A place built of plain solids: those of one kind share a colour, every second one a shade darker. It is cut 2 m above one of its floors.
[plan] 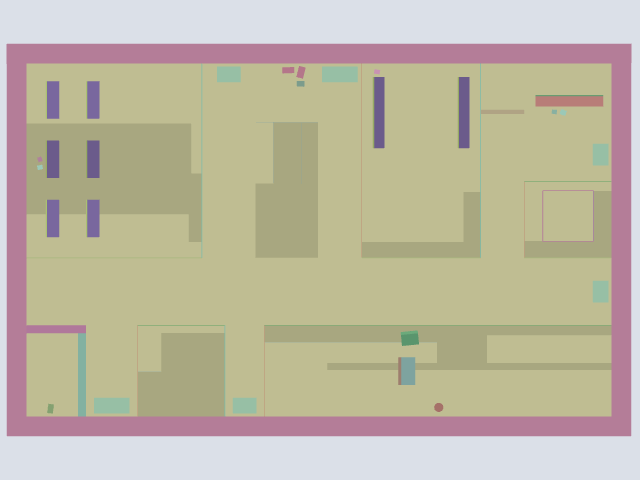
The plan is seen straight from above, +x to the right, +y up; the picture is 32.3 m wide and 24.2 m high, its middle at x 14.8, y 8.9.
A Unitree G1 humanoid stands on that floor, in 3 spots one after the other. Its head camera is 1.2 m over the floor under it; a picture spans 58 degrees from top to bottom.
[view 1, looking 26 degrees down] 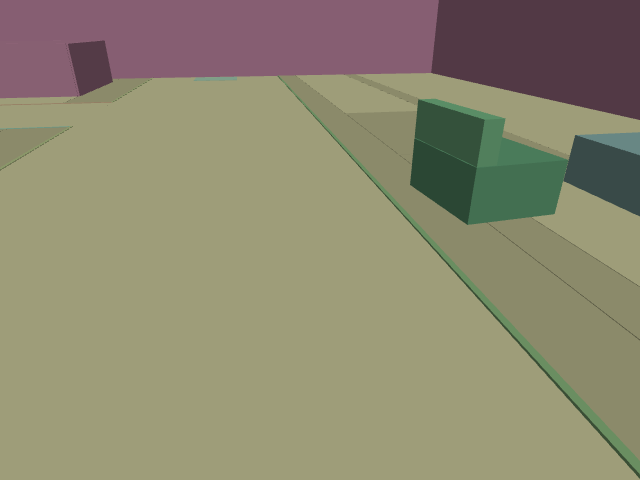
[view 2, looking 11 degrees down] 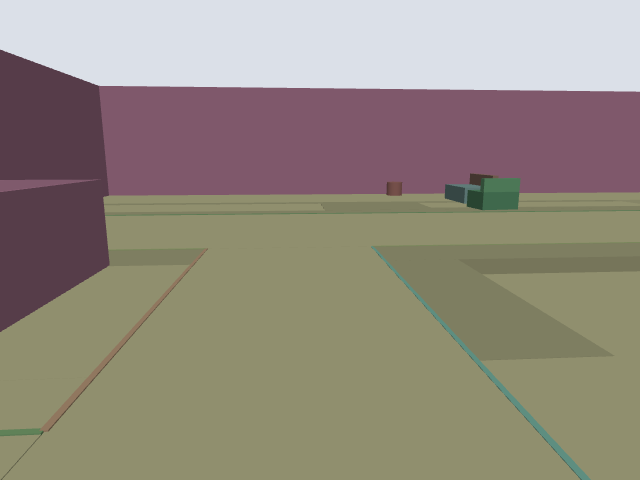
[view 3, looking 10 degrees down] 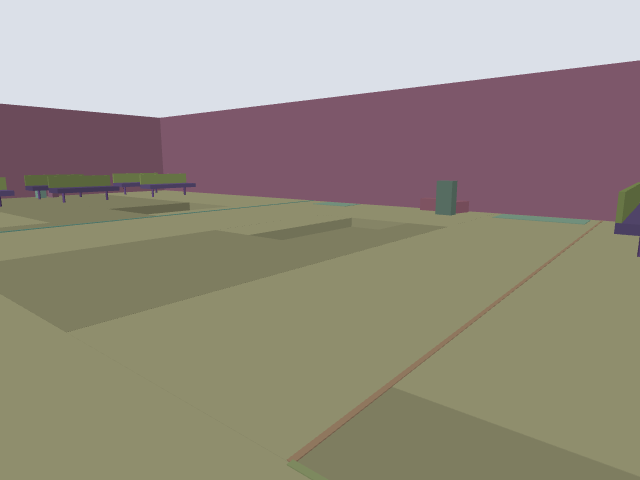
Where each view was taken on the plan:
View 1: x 16.41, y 5.70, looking -10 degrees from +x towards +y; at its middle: floor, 2.74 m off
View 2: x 24.00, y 13.65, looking -94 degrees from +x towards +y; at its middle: floor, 6.28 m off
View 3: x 17.99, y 6.85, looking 129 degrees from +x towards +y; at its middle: floor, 8.07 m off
